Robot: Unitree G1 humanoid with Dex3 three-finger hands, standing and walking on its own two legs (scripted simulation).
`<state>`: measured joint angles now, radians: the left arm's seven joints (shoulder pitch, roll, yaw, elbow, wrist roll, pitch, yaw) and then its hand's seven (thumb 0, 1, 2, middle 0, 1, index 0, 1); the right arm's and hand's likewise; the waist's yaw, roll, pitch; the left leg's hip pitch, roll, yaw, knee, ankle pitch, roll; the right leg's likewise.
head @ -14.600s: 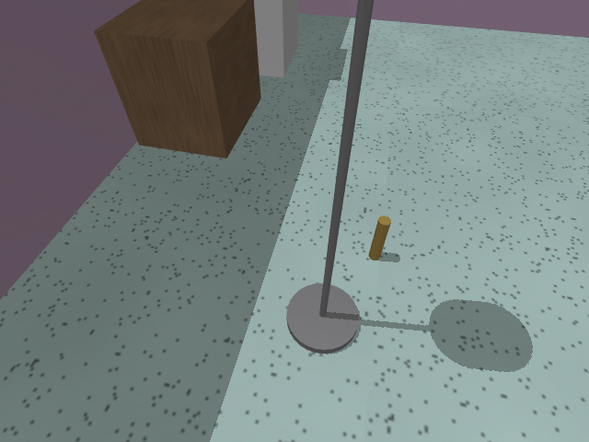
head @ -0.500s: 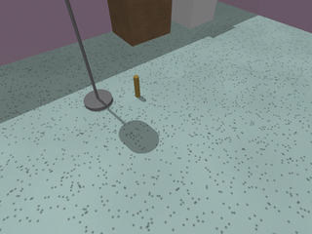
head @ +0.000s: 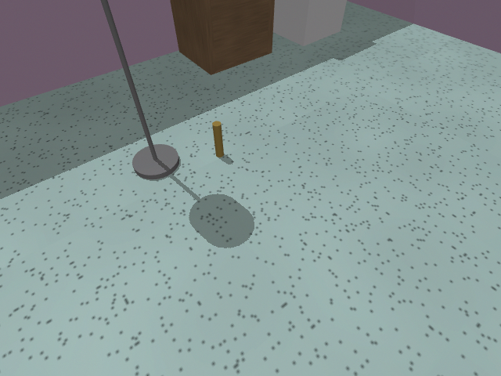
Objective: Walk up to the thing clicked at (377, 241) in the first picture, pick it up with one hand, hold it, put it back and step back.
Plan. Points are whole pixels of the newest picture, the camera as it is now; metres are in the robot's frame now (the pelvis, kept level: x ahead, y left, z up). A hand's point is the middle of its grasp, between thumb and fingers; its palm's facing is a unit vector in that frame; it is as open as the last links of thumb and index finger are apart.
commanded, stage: stand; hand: left
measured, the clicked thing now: (218, 139) +1.44 +0.21 -0.67
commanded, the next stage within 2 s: walk up in 0.96 s
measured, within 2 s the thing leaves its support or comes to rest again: neither
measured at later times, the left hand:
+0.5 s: hand out of the picture +0.08 +0.25 -0.15, palm faces -0.03 -0.94 -0.35, open 7.4 cm
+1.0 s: hand out of the picture +0.08 +0.26 -0.15, palm faces -0.02 -0.94 -0.33, open 7.4 cm
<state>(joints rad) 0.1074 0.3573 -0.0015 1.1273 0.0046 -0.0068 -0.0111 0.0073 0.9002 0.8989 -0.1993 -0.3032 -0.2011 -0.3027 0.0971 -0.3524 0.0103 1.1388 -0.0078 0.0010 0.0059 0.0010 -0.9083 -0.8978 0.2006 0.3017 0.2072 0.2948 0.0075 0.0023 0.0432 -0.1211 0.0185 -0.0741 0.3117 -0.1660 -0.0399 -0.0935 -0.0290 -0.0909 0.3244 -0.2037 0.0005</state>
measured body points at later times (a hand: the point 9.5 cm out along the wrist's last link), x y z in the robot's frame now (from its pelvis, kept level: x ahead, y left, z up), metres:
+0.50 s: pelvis +0.00 +0.00 +0.00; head +0.01 +0.00 +0.45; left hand +0.08 +0.30 -0.13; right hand +0.08 -0.30 -0.14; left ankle +0.00 +0.15 -0.75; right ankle -0.02 -0.11 -0.75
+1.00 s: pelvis +0.00 +0.00 +0.00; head +0.01 +0.00 +0.45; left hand +0.08 +0.31 -0.13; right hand +0.07 -0.30 -0.13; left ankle +0.00 +0.15 -0.75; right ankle -0.02 -0.11 -0.75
